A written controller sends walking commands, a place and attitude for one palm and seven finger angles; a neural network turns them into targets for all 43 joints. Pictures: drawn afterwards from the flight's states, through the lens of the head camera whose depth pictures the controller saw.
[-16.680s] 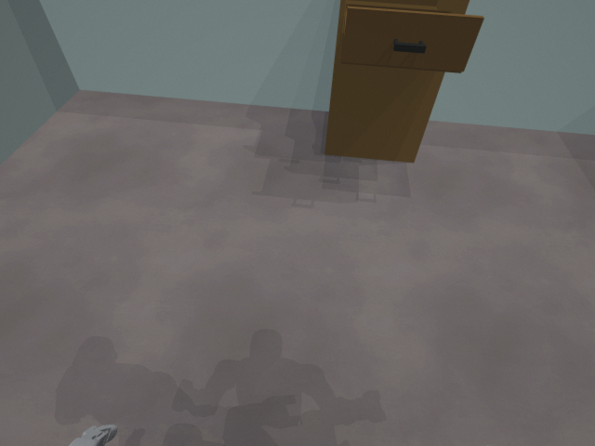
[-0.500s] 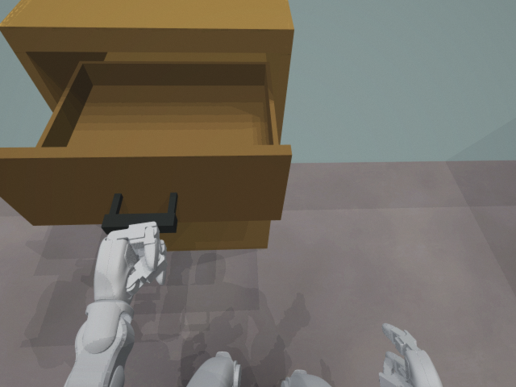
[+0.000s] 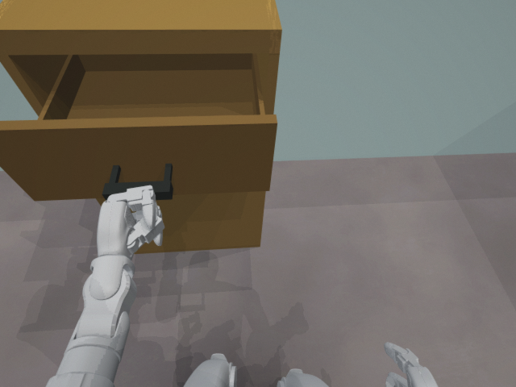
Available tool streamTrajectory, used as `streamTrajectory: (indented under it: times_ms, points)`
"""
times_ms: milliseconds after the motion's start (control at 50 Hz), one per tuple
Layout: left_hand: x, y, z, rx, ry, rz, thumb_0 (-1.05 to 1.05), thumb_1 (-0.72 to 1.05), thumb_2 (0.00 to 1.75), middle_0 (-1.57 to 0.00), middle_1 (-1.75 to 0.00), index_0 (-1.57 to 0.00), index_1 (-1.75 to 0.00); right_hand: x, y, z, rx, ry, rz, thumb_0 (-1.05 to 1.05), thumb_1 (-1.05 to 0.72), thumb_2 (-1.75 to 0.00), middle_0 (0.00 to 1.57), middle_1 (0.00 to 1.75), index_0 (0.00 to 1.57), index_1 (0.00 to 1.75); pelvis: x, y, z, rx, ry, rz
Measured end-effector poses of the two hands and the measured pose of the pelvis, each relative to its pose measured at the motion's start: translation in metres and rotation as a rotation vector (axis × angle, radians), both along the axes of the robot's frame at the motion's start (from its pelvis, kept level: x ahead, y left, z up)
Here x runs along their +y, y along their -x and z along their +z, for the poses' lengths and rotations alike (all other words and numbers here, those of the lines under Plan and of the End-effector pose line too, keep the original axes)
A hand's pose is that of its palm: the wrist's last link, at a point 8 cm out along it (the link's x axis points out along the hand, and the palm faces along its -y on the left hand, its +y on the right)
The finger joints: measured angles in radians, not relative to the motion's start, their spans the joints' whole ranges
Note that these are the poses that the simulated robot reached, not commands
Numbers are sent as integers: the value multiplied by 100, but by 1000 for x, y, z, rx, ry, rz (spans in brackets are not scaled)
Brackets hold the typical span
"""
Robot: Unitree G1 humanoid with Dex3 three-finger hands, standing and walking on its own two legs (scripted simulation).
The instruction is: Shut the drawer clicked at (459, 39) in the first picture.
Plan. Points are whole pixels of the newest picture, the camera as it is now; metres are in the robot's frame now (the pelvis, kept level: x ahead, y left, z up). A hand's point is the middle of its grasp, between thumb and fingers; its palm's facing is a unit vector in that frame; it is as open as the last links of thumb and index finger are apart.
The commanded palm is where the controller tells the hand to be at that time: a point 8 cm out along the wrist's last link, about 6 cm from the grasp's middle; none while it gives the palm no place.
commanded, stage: push the drawer shut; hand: left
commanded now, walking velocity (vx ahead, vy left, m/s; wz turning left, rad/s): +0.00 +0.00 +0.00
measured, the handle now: (140, 180) +0.43 +0.21 +0.05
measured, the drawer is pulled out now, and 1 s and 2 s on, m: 0.18 0.06 0.00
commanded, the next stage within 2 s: pull the fist back off the drawer in 1.86 s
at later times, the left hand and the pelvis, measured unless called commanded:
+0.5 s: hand (163, 187) +0.42 +0.17 +0.05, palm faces +0.12 -0.99 -0.05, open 3.0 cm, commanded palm +0.39 +0.22 +0.05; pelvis +0.00 +0.00 +0.00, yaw +0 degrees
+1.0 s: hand (166, 158) +0.48 +0.17 +0.05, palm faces +0.14 -0.99 -0.04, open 3.0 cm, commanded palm +0.46 +0.22 +0.05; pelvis +0.00 +0.00 -0.01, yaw -1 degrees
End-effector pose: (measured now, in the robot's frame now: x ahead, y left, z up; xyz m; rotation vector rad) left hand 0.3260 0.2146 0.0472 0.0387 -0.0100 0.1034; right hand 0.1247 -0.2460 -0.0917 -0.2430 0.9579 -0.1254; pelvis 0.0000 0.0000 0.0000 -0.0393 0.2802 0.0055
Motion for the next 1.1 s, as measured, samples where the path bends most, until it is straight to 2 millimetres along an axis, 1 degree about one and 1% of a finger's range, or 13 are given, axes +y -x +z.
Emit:
streamTrajectory:
  times_ms: [180, 380, 700, 880, 1100]
  points:
    - [0, -17, -1, -7, -4, 12, -2, 87, 91, -140, -160, -140, -160, -5, 14, -6, 54, 3, -17, 1, -91, -90, 20, 30, 20, 30, 0, 0, -1, 11, 0, 2]
    - [3, -45, -1, 0, -9, 15, -3, 86, 92, -140, -160, -140, -160, -9, 31, -11, 99, 7, -44, 1, -91, -90, 20, 30, 20, 30, -3, 3, -3, 25, -1, -2]
    - [9, -88, 2, 9, 3, 27, -1, 84, 89, -140, -160, -140, -160, -19, 72, -15, 208, 19, -106, 1, -91, -90, 20, 30, 20, 30, -5, 2, -5, 57, 1, -12]
    - [9, -108, 1, 9, 5, 37, -2, 85, 90, -140, -160, -140, -160, -19, 91, -19, 276, 20, -130, 1, -91, -90, 20, 30, 20, 30, -4, 1, -7, 78, 3, -14]
    - [12, -140, 1, 20, 5, 38, -2, 84, 90, -140, -160, -140, -160, -16, 111, -20, 340, 27, -160, 0, -91, -90, 20, 30, 20, 30, -2, 0, -11, 110, 11, -19]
